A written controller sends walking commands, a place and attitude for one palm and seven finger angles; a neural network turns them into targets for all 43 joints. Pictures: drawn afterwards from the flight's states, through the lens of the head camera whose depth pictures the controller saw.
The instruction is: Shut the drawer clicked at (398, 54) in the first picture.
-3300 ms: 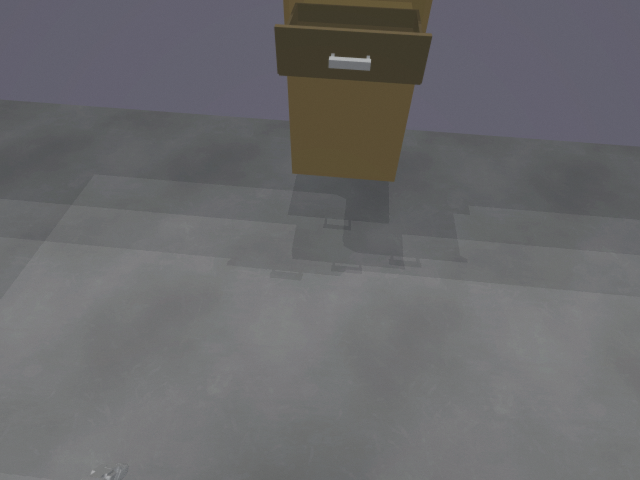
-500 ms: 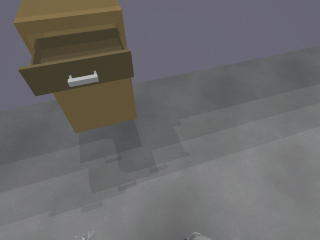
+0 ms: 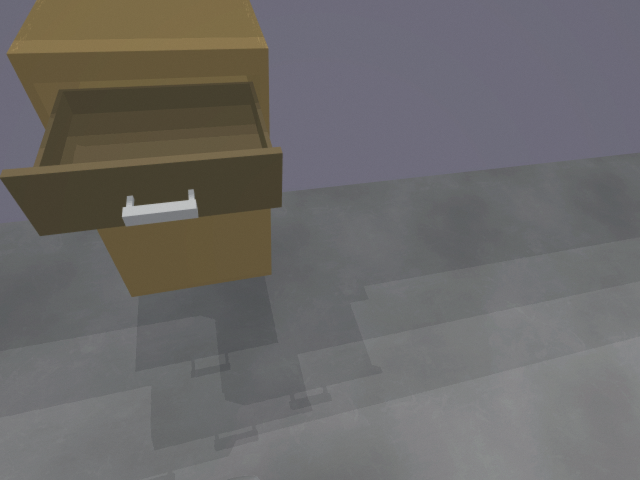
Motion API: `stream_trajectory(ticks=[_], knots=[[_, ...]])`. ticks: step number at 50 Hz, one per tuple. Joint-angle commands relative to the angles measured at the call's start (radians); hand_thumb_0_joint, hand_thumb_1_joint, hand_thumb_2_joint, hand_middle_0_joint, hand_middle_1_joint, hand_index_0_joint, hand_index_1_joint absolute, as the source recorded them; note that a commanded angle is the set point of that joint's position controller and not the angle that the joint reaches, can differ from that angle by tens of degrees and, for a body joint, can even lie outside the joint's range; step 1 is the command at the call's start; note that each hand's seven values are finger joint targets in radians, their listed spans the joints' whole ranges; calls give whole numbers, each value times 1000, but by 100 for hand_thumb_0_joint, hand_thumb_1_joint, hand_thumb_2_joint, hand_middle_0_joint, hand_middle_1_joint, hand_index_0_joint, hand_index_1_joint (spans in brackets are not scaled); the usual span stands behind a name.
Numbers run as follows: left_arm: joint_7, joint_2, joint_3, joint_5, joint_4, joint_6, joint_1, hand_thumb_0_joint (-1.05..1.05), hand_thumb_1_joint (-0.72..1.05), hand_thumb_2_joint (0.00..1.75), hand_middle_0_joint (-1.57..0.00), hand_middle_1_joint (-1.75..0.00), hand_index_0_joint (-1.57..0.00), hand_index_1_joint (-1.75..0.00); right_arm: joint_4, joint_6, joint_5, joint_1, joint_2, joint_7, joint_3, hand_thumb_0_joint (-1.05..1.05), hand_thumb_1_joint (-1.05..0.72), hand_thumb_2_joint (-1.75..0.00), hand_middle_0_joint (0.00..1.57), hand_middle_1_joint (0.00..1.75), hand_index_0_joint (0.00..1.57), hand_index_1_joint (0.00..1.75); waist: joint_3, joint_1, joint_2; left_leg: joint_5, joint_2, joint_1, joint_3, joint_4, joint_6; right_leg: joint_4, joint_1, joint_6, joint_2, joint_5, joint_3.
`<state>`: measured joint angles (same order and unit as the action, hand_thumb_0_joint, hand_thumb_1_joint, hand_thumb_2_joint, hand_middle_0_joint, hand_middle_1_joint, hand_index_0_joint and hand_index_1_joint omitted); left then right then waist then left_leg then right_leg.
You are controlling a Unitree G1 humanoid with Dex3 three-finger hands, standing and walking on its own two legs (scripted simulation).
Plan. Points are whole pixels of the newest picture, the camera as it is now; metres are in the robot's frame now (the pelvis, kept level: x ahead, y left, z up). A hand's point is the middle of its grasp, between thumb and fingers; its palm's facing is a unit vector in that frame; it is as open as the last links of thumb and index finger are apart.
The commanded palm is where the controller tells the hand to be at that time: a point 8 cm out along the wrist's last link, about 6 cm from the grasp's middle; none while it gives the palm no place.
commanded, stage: turn to face it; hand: left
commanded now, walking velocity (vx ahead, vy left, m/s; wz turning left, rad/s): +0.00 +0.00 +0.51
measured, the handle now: (161, 204) +0.55 +0.33 -0.04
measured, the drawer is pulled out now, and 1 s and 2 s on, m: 0.29 0.29 0.29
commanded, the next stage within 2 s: take the last steps up to it in 0.50 s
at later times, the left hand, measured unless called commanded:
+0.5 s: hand out of the picture +0.12 +0.16 -0.14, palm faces +0.24 -0.94 -0.26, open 7.3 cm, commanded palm none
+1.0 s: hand out of the picture -0.02 +0.18 -0.16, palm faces +0.38 -0.91 -0.17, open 7.4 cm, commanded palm none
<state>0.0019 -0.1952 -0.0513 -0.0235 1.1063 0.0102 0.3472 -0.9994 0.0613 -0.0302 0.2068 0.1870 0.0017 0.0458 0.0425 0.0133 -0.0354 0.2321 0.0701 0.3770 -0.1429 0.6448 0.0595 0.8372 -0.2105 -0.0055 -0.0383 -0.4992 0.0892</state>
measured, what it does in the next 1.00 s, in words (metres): steps on the spot, turning left: right foot, then left foot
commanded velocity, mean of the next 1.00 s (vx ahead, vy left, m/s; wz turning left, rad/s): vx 0.13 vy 0.00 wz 0.22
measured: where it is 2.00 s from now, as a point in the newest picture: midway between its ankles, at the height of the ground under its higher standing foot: (291, 449)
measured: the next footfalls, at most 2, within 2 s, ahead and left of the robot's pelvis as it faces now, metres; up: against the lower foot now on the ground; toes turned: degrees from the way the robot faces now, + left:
right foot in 0.40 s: +0.15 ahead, -0.12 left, +0.00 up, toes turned +7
left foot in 0.84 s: +0.05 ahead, +0.11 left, +0.00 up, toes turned +23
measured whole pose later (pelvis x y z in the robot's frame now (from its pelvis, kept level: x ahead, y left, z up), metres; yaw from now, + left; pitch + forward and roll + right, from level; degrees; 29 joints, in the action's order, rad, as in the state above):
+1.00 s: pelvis +0.08 +0.01 +0.02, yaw +19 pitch -1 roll -1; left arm -0.02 -0.22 -0.05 -0.04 1.09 -0.03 0.36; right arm -1.04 0.03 -0.02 0.30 0.15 -0.01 0.03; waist 0.02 0.03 -0.04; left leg 0.26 0.01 0.09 -0.07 0.38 0.03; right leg 0.99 -0.46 0.02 -0.08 -0.32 0.08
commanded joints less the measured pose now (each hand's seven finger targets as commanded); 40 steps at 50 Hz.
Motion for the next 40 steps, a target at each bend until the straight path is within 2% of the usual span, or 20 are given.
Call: stream_trajectory(ticks=[1,2,4,7,9,13,16,18,19,20,21,22,24,27,30,33,35,38,39,40], knots=[[2,-47,-6,2,-93,31,-50,0,90,90,-20,-30,-20,-30,-7,-2,10,157,124,-30,5,0,-90,-90,20,30,20,30,-24,-38,165,-363,265,-223,398,-371,152,341,-346,4,-57,42,-83],[3,-30,-2,3,-83,21,-25,0,90,90,-20,-30,-20,-30,1,3,13,117,114,-31,1,0,-90,-90,20,30,20,30,-45,-11,150,-473,222,-208,314,-360,129,299,-300,20,-59,94,-78],[10,-25,-3,8,-76,2,5,0,90,90,-20,-30,-20,-30,8,0,20,91,120,-31,2,0,-90,-90,20,30,20,30,-92,4,152,-584,183,-204,236,-338,119,234,-238,39,-47,124,-66],[20,-26,-10,7,-97,-17,-15,0,90,90,-20,-30,-20,-30,13,-17,18,85,132,-27,15,0,-90,-90,20,30,20,30,-97,4,118,-531,172,-195,252,-337,129,171,-232,57,-34,141,-63],[23,-26,-14,6,-124,-23,-56,0,90,90,-20,-30,-20,-30,18,-30,15,89,137,-24,22,0,-90,-90,20,30,20,30,-77,-11,136,-435,169,-189,281,-341,133,116,-243,63,-30,136,-62],[28,-23,-16,9,-168,-24,-113,0,90,90,-20,-30,-20,-30,30,-51,6,83,144,-22,36,0,-90,-90,20,30,20,30,-57,-28,162,-376,166,-173,330,-320,133,-23,-195,60,-8,121,-53],[32,-27,-20,11,-180,-15,-95,0,90,90,-20,-30,-20,-30,41,-62,6,63,150,-22,44,0,-90,-90,20,30,20,30,-55,-16,147,-382,159,-141,370,-274,122,-158,-98,54,16,157,-44],[36,-44,-22,12,-173,-4,-41,0,90,90,-20,-30,-20,-30,51,-65,16,39,137,-19,43,0,-90,-90,20,30,20,30,-75,17,109,-295,111,-78,355,-194,69,-386,55,51,1,315,-54],[42,-97,-30,3,-174,8,-21,0,90,90,-20,-30,-20,-30,56,-63,26,51,95,-13,39,0,-90,-90,20,30,20,30,-94,20,-29,-127,31,16,284,-72,6,-501,165,23,-120,402,-184],[46,-181,-42,-8,-178,14,-16,0,90,90,-20,-30,-20,-30,78,-64,27,59,40,-8,28,0,-90,-90,20,30,20,30,-71,10,-243,215,-113,149,128,102,-73,-542,200,-75,-345,629,-384],[41,-180,-38,3,-188,13,-13,0,90,90,-20,-30,-20,-30,73,-81,16,53,81,-14,39,0,-90,-90,20,30,20,30,-91,15,-190,347,-86,94,172,277,-79,-554,92,-149,-409,677,-384],[41,-164,-38,3,-197,12,-62,0,90,90,-20,-30,-20,-30,63,-93,14,41,79,-12,43,0,-90,-90,20,30,20,30,-52,-2,-170,317,-69,98,183,396,-81,-560,28,-166,-365,645,-347],[39,-122,-28,4,-215,11,-116,0,90,90,-20,-30,-20,-30,41,-101,12,51,79,-4,43,0,-90,-90,20,30,20,30,-19,-25,-101,213,-46,127,170,504,-93,-543,19,-153,-284,604,-220],[41,-116,-29,0,-213,13,-94,0,90,90,-20,-30,-20,-30,44,-104,14,32,67,0,35,0,-90,-90,20,30,20,30,-29,-13,-117,186,-38,119,146,452,-110,-529,56,-144,-260,656,-136],[38,-139,-33,-4,-189,10,-39,0,90,90,-20,-30,-20,-30,57,-103,18,-26,57,0,27,0,-90,-90,20,30,20,30,-44,20,-106,218,-41,87,114,305,-117,-519,110,-156,-269,685,-131],[29,-156,-35,-7,-156,14,14,0,90,90,-20,-30,-20,-30,68,-93,13,-52,54,7,16,0,-90,-90,20,30,20,30,-52,42,-126,208,-41,59,93,191,-108,-560,139,-147,-275,496,-159],[22,-165,-36,-9,-135,17,36,0,90,90,-20,-30,-20,-30,73,-83,13,-69,59,13,14,0,-90,-90,20,30,20,30,-44,56,-135,226,-38,28,79,129,-92,-602,118,-153,-288,296,-189],[15,-175,-36,-8,-118,16,9,0,90,90,-20,-30,-20,-30,62,-67,10,-17,58,15,9,0,-90,-90,20,30,20,30,-22,24,-122,188,-41,-99,52,-37,-68,-615,18,-134,-267,76,-173],[13,-170,-36,-3,-112,14,-10,0,90,90,-20,-30,-20,-30,41,-60,10,30,55,12,6,0,-90,-90,20,30,20,30,-24,-2,-108,134,-49,-201,33,-137,-63,-593,-44,-111,-243,9,-146],[10,-157,-31,2,-110,9,-29,0,90,90,-20,-30,-20,-30,16,-53,11,96,67,7,9,0,-90,-90,20,30,20,30,-23,-34,-54,97,-43,-339,35,-245,-58,-535,-151,-74,-204,-65,-98]])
